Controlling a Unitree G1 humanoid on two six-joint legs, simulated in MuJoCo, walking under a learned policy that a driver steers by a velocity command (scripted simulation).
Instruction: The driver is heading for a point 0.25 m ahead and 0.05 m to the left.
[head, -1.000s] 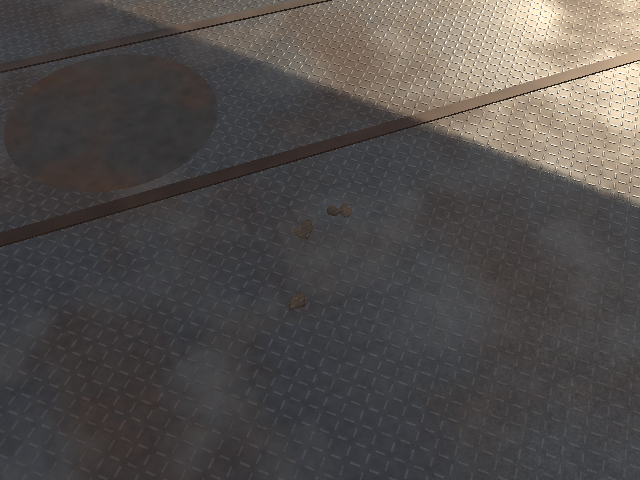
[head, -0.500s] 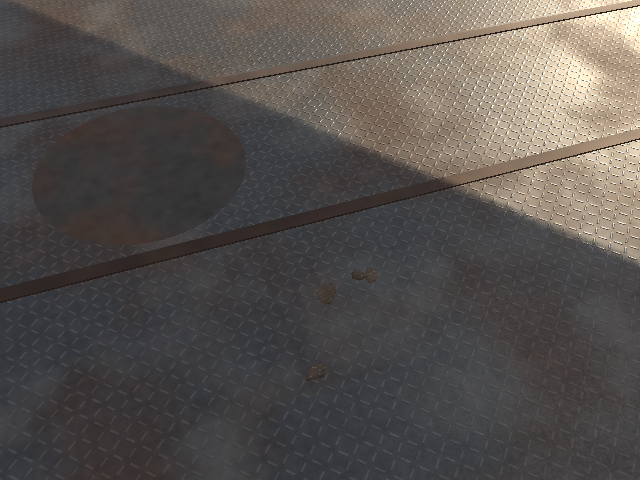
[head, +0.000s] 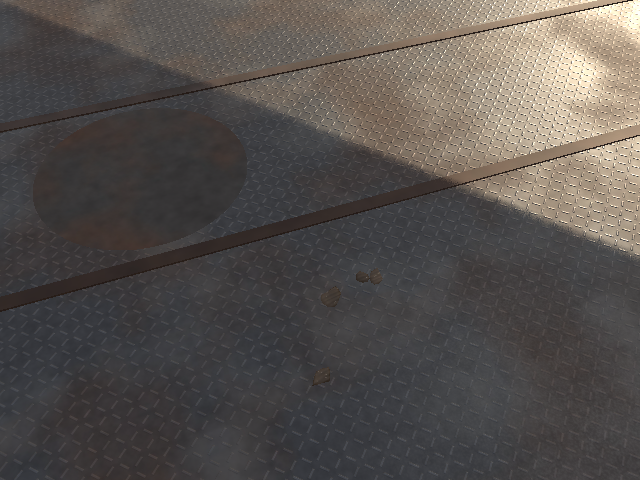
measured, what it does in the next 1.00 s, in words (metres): steps on the spot: left foot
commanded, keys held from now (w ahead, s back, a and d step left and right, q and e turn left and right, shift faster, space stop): no key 0.22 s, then w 0.14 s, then no key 0.64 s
